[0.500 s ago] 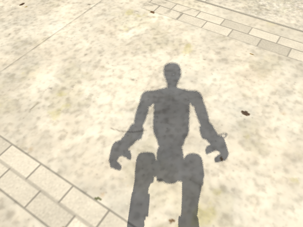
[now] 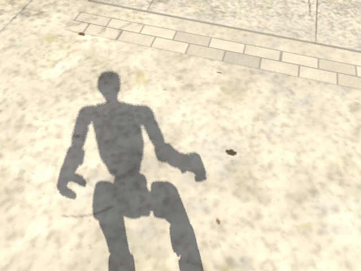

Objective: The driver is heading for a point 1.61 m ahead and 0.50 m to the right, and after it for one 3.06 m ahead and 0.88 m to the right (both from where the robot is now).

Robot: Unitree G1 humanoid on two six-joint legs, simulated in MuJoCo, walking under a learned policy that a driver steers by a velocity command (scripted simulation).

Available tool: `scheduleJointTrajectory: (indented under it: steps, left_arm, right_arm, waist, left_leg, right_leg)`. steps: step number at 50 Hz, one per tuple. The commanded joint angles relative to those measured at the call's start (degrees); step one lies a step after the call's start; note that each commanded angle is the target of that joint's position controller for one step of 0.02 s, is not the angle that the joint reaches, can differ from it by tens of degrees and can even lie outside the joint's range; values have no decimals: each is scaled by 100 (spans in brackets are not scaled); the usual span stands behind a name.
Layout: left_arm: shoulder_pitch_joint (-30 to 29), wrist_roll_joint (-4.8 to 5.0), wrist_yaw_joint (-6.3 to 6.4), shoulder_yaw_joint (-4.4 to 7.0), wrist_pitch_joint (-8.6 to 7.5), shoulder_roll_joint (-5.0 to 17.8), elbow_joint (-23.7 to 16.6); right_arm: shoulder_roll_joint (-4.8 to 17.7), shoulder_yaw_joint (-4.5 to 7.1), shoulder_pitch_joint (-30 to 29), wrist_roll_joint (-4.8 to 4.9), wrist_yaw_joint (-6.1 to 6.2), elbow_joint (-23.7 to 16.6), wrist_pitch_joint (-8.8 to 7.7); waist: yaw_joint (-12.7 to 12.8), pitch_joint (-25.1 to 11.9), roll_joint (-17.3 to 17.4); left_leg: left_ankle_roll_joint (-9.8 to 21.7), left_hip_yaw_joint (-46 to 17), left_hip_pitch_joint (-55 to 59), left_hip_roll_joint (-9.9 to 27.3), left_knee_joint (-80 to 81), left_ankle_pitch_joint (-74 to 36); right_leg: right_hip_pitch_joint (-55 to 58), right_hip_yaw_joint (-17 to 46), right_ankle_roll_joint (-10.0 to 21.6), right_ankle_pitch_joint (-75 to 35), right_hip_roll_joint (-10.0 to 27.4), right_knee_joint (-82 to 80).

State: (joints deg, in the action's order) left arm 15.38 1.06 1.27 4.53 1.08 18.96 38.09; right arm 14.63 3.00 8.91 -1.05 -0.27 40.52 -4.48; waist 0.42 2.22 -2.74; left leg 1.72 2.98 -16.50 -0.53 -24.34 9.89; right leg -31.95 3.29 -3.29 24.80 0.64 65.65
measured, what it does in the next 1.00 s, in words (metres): steps on the spot, turning right: right foot, then left foot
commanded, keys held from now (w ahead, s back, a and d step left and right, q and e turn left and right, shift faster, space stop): e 0.72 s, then no key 0.28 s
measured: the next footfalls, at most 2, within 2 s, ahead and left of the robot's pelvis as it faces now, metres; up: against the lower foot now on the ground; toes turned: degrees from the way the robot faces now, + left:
right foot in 0.28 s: +0.15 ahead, -0.15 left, +0.00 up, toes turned -12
left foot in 0.70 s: +0.20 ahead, +0.07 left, +0.00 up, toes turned -30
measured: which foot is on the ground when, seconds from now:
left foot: down 0.00-0.28, up 0.30-0.68, down 0.70-1.00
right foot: up 0.00-0.26, down 0.28-0.72, up 0.74-1.00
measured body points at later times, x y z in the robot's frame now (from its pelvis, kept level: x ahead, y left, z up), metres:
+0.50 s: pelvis +0.08 -0.04 +0.00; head +0.13 -0.08 +0.44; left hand +0.33 +0.18 -0.07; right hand +0.16 -0.36 -0.12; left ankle +0.13 +0.11 -0.67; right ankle +0.11 -0.14 -0.74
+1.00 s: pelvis +0.10 -0.01 +0.00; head +0.13 -0.01 +0.45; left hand +0.37 +0.15 -0.10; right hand +0.07 -0.31 -0.10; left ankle +0.16 +0.09 -0.74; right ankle +0.01 -0.13 -0.70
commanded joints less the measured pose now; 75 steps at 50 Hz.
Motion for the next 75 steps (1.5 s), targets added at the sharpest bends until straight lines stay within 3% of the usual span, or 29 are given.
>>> scheduleJointTrajectory:
  steps: [1, 6, 12, 13, 14, 15, 16, 17, 18, 19, 22, 27, 33, 35, 36, 37, 38, 39, 41, 44, 47, 50, 52, 53, 54, 55, 57, 61, 75]
  left_arm:
    - [194, -7, -7, 56, 60, 154, -465]
    - [-329, -33, -165, 33, 40, 138, -663]
    - [-653, -22, -324, 144, 112, 299, -974]
    - [-441, -33, -312, 194, 105, 358, -924]
    - [-44, -67, -234, 329, 89, 698, -844]
    - [339, -133, -91, 497, 78, 1446, -924]
    - [223, -240, -120, 432, 10, 1478, -1039]
    - [149, -194, -186, 329, -70, 1093, -1029]
    - [-108, -132, -179, 266, -122, 915, -981]
    - [-347, -56, -158, 243, -115, 809, -975]
    - [-750, -121, -73, 214, -32, 805, -1065]
    - [-661, -90, 38, 263, 15, 873, -1006]
    - [-733, -45, 9, 263, 101, 856, -1002]
    - [-751, 26, 36, 227, 141, 736, -993]
    - [-537, -17, 33, 144, 144, 432, -992]
    - [-615, 8, 42, 178, 83, 509, -1187]
    - [-444, -104, 51, 314, 36, 946, -1029]
    - [-291, -61, 33, 380, 57, 1040, -841]
    - [-100, -92, 74, 320, 158, 728, -609]
    - [-372, -27, 62, 177, 160, 362, -672]
    - [-641, -81, 32, 24, 136, 86, -747]
    - [-615, -36, -9, 26, 117, 182, -686]
    - [-266, -60, -27, 30, 98, 168, -470]
    - [-248, -108, -10, 37, 93, 317, -484]
    - [-139, -154, 42, 79, 100, 634, -535]
    - [-476, -227, 20, 57, 96, 639, -459]
    - [-617, -274, -80, -72, 3, 99, -498]
    - [-488, -235, -80, -95, -111, 162, -364]
    - [-413, -192, -51, -133, -148, 26, 46]
  right_arm:
    - [909, 249, -173, 2, 71, -194, -12]
    - [1088, 288, -292, 103, 151, -23, 155]
    - [1344, 381, -173, 326, 87, 152, 257]
    - [1288, 372, -173, 364, 92, 178, 268]
    - [1126, 336, 152, 302, 77, 270, 254]
    - [802, 207, 178, -13, 56, 36, 222]
    - [749, 140, 102, -81, 44, -106, 222]
    - [1074, 239, -131, 67, 26, -39, 267]
    - [1061, 241, -232, 168, 45, -61, 306]
    - [992, 239, -207, 126, 103, 19, 347]
    - [923, 238, -83, 70, 150, 61, 427]
    - [735, 157, -259, 97, 150, 17, 435]
    - [808, 214, -177, 149, 19, -53, 332]
    - [920, 291, 216, 106, 2, 53, 301]
    - [1328, 384, 392, -4, 39, 21, 332]
    - [1655, 440, 231, -179, 34, 44, 364]
    - [1322, 354, -84, -195, 55, -169, 317]
    - [1041, 274, -410, -111, 95, -246, 312]
    - [836, 204, -589, 80, 128, -282, 322]
    - [757, 148, -282, 61, 162, -198, 383]
    - [835, 157, -176, 63, 164, -131, 429]
    - [1083, 214, 36, 138, 120, -31, 482]
    - [992, 162, 67, 239, 105, 49, 478]
    - [896, 120, 303, 228, 90, 138, 416]
    - [682, 36, 344, 47, 45, 87, 327]
    - [377, -47, 461, -22, 21, 70, 259]
    - [701, 5, -69, -56, 39, 116, 270]
    - [689, 8, 26, 15, 94, 280, 363]
    - [699, 27, 267, 56, 210, 955, 373]
  waist:
    - [69, -542, 1006]
    - [-71, -660, 876]
    - [-81, -558, 946]
    - [50, -638, 860]
    - [161, -894, 386]
    - [148, -1291, -1102]
    - [180, -1898, -1487]
    - [366, -1797, -624]
    - [193, -1368, -407]
    - [63, -1106, -79]
    - [-186, -968, -386]
    - [-46, -1031, -530]
    - [-45, -896, -749]
    - [-237, -889, -560]
    - [-126, -972, 429]
    - [25, -514, 2041]
    - [19, -468, 1538]
    - [163, -416, 1170]
    - [161, -304, 971]
    - [-29, -357, 1048]
    - [-179, -546, 1322]
    - [-283, -554, 1475]
    - [-66, -488, 1277]
    - [-102, -564, 1061]
    - [-209, -875, 275]
    - [-531, -857, -830]
    - [-180, -618, -400]
    - [-167, -225, -311]
    - [-175, -230, 183]
  left_leg:
    - [1158, -820, 760, 1629, 837, -3377]
    - [1041, -97, 850, 1616, 848, -2834]
    - [719, 65, 1319, 1809, 49, -2557]
    - [528, 261, 1212, 1639, -439, -2562]
    - [177, 546, 764, 1238, -1372, -2201]
    - [-325, 817, -931, 623, -3209, 530]
    - [-542, -107, -2023, -71, -4536, 3048]
    - [-522, -660, -2119, 152, -4909, 2806]
    - [-444, -685, -2184, 262, -4787, 2352]
    - [-448, -698, -2164, 348, -4407, 1964]
    - [-576, -584, -1487, 167, -3780, 1338]
    - [-643, -714, -1045, -12, -2449, 1053]
    - [-404, -742, -366, -183, -1026, 921]
    - [-171, -756, 557, 78, 160, 66]
    - [260, -1800, 1190, 1267, 541, -68]
    - [1191, -3240, 732, 2247, 956, -756]
    - [1491, -3249, 450, 2400, 940, -907]
    - [1264, -2626, 356, 2042, 810, -928]
    - [965, -1914, 539, 1536, 651, -986]
    - [1023, -1367, 845, 1283, 598, -1424]
    - [1012, -1174, 1075, 1255, 454, -1497]
    - [1068, -1285, 966, 1355, 305, -1698]
    - [852, -1214, 738, 1245, 81, -1754]
    - [531, -1179, 410, 1169, 30, -1456]
    - [124, -809, -9, 833, -488, -739]
    - [-238, -323, 110, 422, -268, 480]
    - [-485, -296, 421, 366, -248, 121]
    - [-435, -314, 490, 393, -206, -161]
    - [-493, -304, 696, 446, -87, -340]
  right_leg:
    - [-380, 2, -114, -538, 314, -368]
    - [184, -236, 35, -1575, 366, -1700]
    - [728, -593, 463, -1270, 129, -3198]
    - [1237, -689, 606, -1699, -35, -3777]
    - [2207, -367, 855, -2992, -4, -4214]
    - [3681, 1544, 1517, -5878, 1438, -3934]
    - [3983, 3016, 2725, -5821, 2344, -4170]
    - [3657, 2496, 2551, -5289, 2063, -4308]
    - [3265, 1950, 2170, -4672, 1696, -4309]
    - [2897, 1657, 1856, -4044, 1376, -4379]
    - [2044, 1380, 1713, -3700, 991, -4551]
    - [1896, 1690, 1682, -2654, 881, -4527]
    - [1817, 2459, 1500, -2008, 760, -4371]
    - [1396, 2313, 1130, -1597, 409, -3988]
    - [666, 1687, 771, -231, -113, -2903]
    - [-320, 528, 455, 1053, -928, -1720]
    - [-220, 779, 258, 978, -555, -521]
    - [-149, 764, 184, 612, -545, -60]
    - [-266, 701, -29, 96, -550, 427]
    - [-116, 426, -191, -116, -493, -87]
    - [589, 117, -229, 5, -163, -1660]
    - [1329, -293, -158, -152, -164, -2958]
    - [2093, -395, 76, -1408, -229, -4553]
    - [2681, -40, 256, -2043, -6, -4777]
    - [3318, 737, 486, -3497, 721, -4512]
    - [2679, 923, 950, -3292, 1021, -4243]
    - [2249, 758, 872, -1959, 650, -4367]
    - [1879, 624, 661, -1745, 449, -4385]
    - [1906, 402, 618, -1889, 218, -4290]
Keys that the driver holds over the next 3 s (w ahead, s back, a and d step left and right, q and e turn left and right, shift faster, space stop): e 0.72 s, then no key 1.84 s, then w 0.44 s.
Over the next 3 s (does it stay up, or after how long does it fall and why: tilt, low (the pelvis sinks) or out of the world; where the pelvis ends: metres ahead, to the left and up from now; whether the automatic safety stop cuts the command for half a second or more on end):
stays up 0.19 -0.05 0.00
